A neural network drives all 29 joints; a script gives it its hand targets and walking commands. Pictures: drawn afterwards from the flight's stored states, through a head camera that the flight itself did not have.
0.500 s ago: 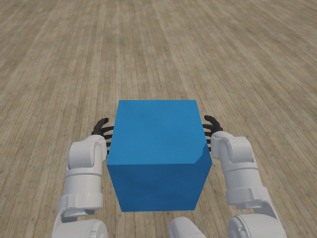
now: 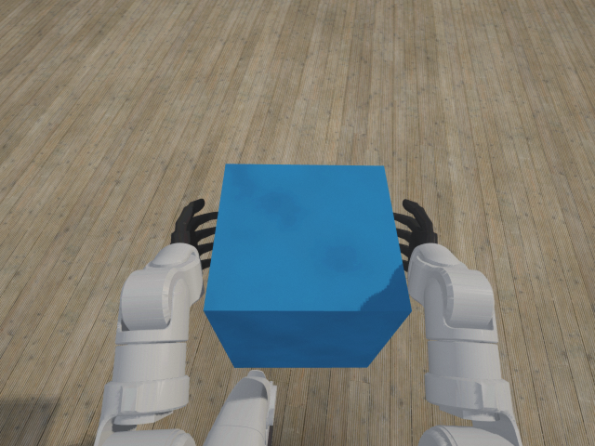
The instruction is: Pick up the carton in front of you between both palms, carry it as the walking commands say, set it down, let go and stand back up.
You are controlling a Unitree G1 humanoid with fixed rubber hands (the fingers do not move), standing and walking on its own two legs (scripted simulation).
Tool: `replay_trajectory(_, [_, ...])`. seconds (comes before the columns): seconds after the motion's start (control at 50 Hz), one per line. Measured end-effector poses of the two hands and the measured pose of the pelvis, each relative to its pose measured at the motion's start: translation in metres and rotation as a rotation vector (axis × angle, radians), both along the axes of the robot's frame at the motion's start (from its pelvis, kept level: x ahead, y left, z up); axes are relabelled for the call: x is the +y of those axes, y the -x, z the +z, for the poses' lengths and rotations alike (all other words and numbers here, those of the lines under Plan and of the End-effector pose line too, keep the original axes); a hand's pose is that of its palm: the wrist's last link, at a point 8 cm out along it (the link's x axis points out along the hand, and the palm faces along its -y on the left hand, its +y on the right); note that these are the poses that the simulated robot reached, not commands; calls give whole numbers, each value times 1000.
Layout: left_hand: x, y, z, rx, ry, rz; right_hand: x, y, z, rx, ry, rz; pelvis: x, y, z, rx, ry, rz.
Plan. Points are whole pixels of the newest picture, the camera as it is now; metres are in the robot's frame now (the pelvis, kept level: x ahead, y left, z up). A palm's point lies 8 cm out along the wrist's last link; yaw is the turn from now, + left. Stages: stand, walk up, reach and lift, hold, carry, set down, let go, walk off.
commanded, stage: carry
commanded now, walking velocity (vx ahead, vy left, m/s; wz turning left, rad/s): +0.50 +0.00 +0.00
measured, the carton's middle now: (303, 275) +0.34 +0.04 -0.02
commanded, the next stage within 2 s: none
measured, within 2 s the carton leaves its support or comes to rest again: neither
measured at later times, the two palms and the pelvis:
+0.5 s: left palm (254, 63) +0.64 +0.14 +0.12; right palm (448, 76) +0.62 -0.16 +0.12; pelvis +0.33 +0.01 +0.03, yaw -2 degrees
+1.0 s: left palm out of the picture +0.88 +0.14 +0.11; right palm out of the picture +0.88 -0.16 +0.11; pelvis +0.63 +0.00 +0.01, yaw -1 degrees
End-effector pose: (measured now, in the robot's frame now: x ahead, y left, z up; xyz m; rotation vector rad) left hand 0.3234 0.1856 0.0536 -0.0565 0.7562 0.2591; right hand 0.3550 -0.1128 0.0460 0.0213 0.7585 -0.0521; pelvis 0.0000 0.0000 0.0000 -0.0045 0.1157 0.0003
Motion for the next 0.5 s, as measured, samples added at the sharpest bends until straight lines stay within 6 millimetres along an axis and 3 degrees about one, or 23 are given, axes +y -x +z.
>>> replay_trajectory(0.06, [4, -50, 6, -35, 17, -12, 4, -42, 7, -34, 8, -20, 8, -47, 0, -3, 4, 5])
replay_trajectory(0.14, [3, -131, 20, -117, 19, -88, 1, -105, 28, -117, 40, -73, 24, -115, -10, -25, 1, 2])
replay_trajectory(0.22, [-7, -193, 36, -92, 8, -165, -9, -148, 45, -94, 70, -114, 34, -162, 4, -18, -1, -23])
replay_trajectory(0.36, [-30, -265, 57, -20, 20, -217, -30, -201, 66, -19, 57, -193, 36, -241, 33, -3, 43, -45])
replay_trajectory(0.5, [-43, -315, 64, -74, 40, -152, -44, -268, 78, -73, 20, -181, 12, -329, 30, -23, 24, -40])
